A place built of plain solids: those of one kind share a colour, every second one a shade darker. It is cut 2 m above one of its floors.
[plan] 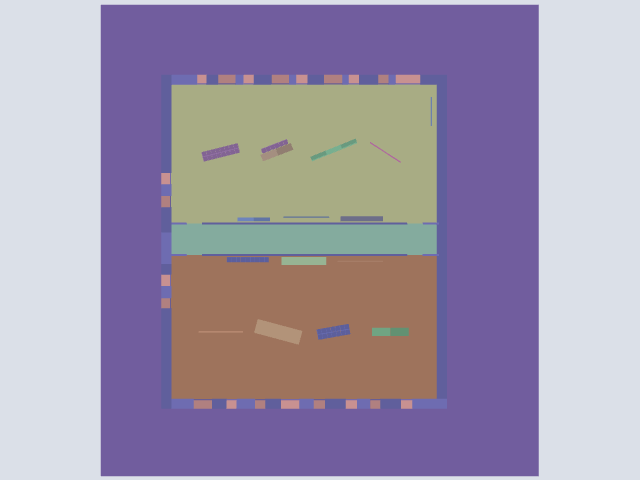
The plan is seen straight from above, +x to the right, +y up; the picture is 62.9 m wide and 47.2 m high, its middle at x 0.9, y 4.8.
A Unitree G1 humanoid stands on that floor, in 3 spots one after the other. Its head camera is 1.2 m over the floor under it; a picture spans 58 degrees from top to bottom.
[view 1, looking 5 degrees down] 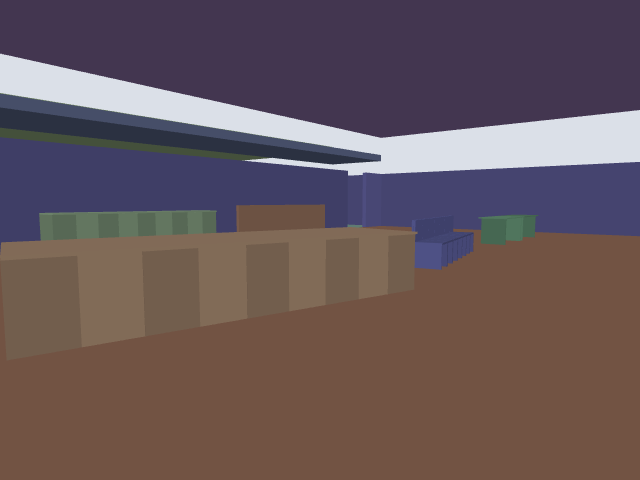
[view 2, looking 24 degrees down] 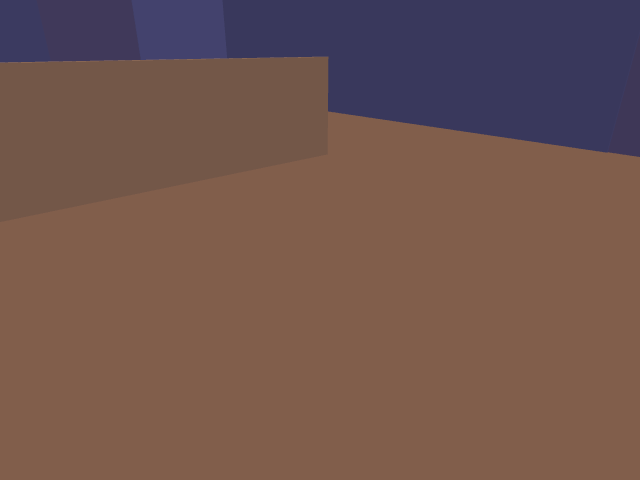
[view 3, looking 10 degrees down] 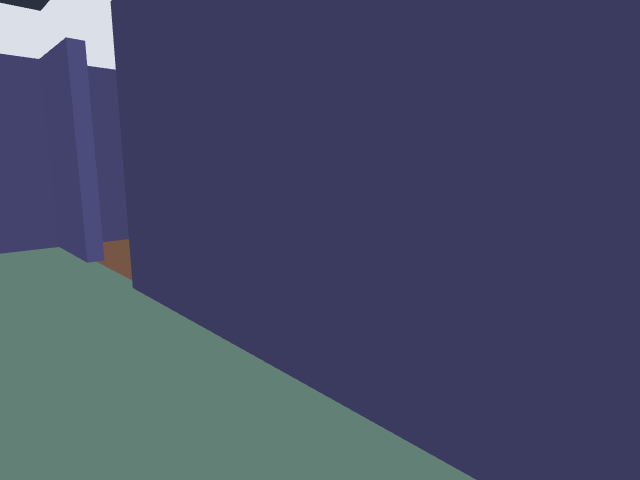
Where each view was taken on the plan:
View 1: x -6.56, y -8.15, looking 39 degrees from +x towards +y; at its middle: counter_chest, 4.90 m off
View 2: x -7.46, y -0.32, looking -132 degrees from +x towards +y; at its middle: floor_study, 2.95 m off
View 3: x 5.24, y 4.88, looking -43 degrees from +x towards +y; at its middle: wall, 2.16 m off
